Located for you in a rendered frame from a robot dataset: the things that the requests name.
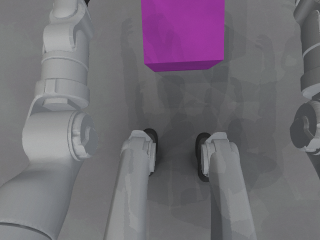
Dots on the right robot upper arm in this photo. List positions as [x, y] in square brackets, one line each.
[305, 131]

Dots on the robot thigh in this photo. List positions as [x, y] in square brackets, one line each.
[127, 217]
[231, 216]

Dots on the robot left forearm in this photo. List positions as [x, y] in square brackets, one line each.
[65, 60]

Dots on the robot left thigh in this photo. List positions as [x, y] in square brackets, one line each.
[127, 217]

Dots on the robot right thigh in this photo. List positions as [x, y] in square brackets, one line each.
[231, 216]

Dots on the robot right forearm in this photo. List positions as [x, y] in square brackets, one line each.
[307, 15]

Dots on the carton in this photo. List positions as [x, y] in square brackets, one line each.
[182, 35]

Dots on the left robot upper arm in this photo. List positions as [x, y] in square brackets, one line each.
[34, 204]

